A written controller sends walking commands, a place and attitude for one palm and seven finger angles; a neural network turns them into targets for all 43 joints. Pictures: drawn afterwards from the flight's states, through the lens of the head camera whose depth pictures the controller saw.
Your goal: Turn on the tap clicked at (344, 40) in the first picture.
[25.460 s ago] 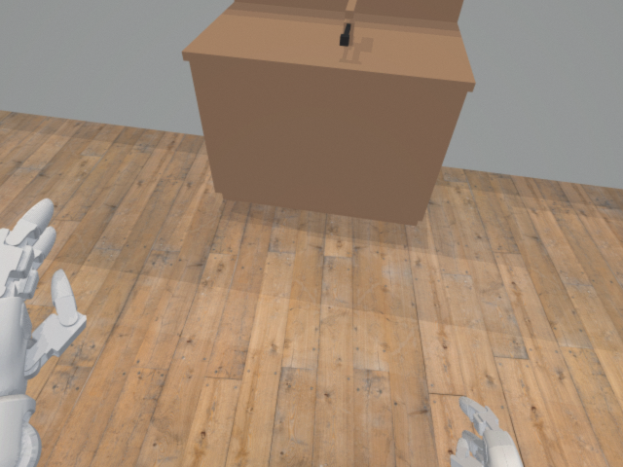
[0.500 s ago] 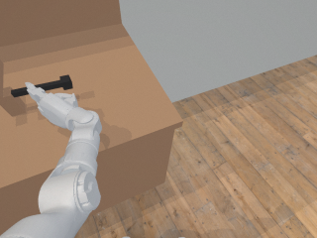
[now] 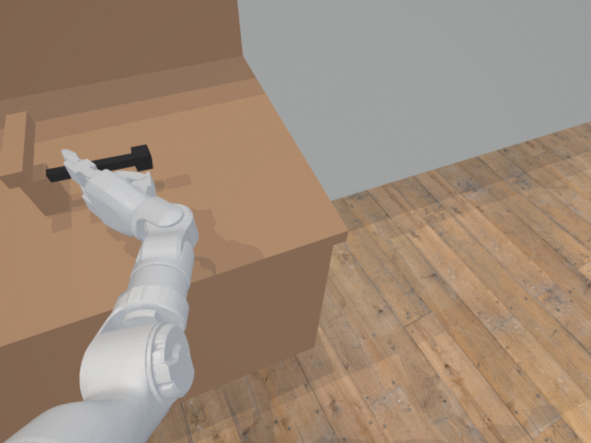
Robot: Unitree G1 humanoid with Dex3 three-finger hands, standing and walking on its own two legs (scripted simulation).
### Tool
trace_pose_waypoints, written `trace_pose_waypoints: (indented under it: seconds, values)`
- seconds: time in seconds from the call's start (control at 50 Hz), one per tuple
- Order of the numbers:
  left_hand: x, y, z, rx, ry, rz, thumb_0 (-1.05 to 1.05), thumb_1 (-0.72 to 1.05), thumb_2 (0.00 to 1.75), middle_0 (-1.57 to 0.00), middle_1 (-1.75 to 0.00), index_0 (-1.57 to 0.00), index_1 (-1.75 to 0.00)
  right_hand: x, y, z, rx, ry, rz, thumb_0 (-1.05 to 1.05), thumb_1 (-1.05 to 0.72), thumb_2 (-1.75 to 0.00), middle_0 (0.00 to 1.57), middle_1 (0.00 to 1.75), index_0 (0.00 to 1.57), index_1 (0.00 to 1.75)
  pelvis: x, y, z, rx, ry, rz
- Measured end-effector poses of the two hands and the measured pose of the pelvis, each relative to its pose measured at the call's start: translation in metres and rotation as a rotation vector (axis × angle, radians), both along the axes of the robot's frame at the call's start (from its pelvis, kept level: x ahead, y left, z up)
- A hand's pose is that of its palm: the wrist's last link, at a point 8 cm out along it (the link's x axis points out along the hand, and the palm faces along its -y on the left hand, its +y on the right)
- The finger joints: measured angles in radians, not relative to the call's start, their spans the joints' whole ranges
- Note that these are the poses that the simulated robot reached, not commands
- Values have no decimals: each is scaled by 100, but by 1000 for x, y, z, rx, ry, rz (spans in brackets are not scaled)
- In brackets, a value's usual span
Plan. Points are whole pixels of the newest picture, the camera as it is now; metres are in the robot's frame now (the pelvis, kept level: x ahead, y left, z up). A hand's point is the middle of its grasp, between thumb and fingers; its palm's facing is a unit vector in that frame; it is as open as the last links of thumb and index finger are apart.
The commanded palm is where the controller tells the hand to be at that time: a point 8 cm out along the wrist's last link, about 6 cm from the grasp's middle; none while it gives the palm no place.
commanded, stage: lift the hand up off the lever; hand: left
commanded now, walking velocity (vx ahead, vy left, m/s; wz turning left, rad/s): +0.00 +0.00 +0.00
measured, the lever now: (142, 158) +0.54 +0.23 +0.07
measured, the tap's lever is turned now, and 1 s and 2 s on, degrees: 86 86 86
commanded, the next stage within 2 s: draw the hand back beside the body in 1.42 s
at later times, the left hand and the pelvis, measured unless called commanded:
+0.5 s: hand (143, 176) +0.45 +0.20 +0.11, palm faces +0.82 -0.56 -0.11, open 7.8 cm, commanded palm +0.40 +0.21 +0.12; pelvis +0.00 +0.00 +0.01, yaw +0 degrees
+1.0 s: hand (133, 168) +0.45 +0.20 +0.13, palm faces +0.83 -0.55 -0.11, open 7.8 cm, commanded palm +0.39 +0.21 +0.14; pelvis +0.00 +0.00 +0.01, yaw +0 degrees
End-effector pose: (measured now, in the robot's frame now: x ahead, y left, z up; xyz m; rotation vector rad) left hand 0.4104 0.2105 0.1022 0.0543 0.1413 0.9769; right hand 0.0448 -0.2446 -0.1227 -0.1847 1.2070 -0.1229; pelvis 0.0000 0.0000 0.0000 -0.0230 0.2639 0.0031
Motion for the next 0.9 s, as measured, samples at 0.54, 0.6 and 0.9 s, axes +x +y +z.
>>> trace_pose_waypoints:
  seconds: [0.54, 0.6, 0.9]
  values:
    - [-12, -2, 22, -7, -1, 0, 2, 90, 90, -15, -15, -15, -15, 1, -6, 8, -8, -38, -11, 1, -90, -90, 20, 29, 20, 30, -4, -3, 9, 8, -47, -3]
    - [-14, -2, 24, -5, 1, -1, 2, 90, 90, -15, -15, -15, -15, 4, -5, 9, -4, -48, -12, 1, -90, -90, 20, 29, 20, 30, -3, -3, 10, 9, -52, -4]
    - [-16, 1, 32, -8, 11, 6, 2, 90, 90, -15, -15, -15, -15, 15, -5, 12, -12, -71, 0, 1, -90, -90, 20, 29, 20, 30, -4, -4, 12, 11, -69, 1]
